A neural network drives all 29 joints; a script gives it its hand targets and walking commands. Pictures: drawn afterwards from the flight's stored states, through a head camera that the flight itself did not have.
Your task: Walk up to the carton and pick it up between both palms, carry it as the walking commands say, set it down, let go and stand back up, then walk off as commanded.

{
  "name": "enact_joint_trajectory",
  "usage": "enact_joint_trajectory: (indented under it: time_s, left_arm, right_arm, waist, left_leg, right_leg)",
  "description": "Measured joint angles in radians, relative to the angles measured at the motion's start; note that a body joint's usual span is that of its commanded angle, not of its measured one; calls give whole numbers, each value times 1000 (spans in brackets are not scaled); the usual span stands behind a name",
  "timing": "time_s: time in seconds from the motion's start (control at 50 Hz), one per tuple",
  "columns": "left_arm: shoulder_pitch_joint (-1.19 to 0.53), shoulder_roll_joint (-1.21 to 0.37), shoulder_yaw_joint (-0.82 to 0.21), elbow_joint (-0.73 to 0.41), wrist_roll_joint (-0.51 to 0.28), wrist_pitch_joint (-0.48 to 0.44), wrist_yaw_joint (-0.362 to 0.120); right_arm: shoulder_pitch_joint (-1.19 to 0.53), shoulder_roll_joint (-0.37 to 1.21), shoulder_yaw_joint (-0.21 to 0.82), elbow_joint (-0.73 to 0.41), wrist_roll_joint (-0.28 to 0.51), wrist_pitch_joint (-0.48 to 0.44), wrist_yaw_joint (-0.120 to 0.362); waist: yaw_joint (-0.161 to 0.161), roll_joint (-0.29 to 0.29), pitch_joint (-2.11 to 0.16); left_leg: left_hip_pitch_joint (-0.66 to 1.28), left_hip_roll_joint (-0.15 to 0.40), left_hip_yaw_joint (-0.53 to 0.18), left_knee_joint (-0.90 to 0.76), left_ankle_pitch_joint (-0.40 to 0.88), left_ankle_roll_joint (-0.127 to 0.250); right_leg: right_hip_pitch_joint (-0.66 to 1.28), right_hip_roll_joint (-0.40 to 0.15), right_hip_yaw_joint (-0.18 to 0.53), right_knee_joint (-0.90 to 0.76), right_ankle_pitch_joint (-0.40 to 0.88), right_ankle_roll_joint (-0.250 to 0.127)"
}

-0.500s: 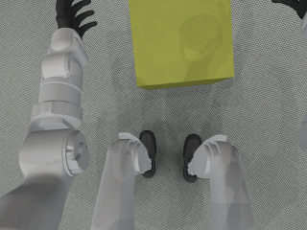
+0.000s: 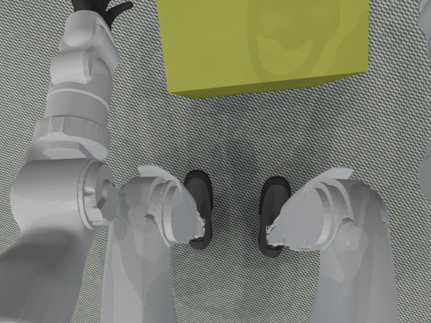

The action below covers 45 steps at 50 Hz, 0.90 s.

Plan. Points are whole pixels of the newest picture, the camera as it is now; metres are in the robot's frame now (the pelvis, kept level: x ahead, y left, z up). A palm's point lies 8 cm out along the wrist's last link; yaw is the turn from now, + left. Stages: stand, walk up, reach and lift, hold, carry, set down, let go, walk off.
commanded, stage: reach and lift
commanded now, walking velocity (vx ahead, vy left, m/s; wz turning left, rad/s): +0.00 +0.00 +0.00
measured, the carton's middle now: (253, 19) +0.56 -0.03 -0.27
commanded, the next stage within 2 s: none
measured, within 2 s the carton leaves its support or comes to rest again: leaves its support in 2.00 s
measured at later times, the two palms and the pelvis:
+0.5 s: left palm (113, 23) +0.55 +0.19 -0.20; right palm out of the picture +0.56 -0.23 -0.20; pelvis +0.00 +0.01 -0.04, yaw -1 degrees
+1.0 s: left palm (136, 20) +0.55 +0.15 -0.20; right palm out of the picture +0.56 -0.22 -0.20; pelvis -0.01 +0.01 -0.04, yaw -2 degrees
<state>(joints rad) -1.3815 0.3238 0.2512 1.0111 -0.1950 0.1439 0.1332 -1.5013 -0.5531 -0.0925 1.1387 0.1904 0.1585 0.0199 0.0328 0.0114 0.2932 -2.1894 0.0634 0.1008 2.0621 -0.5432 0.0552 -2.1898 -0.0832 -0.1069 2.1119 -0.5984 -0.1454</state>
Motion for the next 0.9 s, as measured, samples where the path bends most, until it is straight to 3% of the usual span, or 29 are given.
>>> enact_joint_trajectory:
  time_s: [0.36, 0.66, 0.9]
  left_arm:
    - [-110, 57, -107, 105, -111, -50, 22]
    - [-101, 14, -106, 124, -88, -59, 27]
    - [-131, -9, -116, 124, -84, -63, 36]
  right_arm:
    - [-64, -17, 115, 45, 94, -46, -39]
    - [-97, -12, 119, 120, 100, -58, -31]
    - [-119, 17, 142, 112, 100, -64, -41]
  waist:
    - [-5, 27, 171]
    - [5, 14, 141]
    - [0, 20, 157]
  left_leg:
    - [-46, 1, 6, 166, -14, 15]
    - [-41, -7, 8, 148, -13, 14]
    - [-39, -16, 4, 143, -13, 11]
  right_leg:
    - [-44, -8, 8, 161, -9, 0]
    - [-46, 10, 24, 138, 4, 22]
    - [-45, 16, 27, 133, 6, 26]
